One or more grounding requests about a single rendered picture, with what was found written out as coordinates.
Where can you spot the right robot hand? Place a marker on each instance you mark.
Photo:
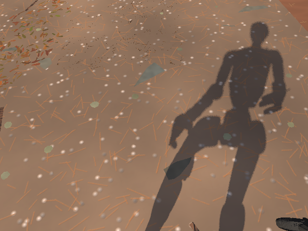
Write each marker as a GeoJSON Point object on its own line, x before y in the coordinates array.
{"type": "Point", "coordinates": [292, 224]}

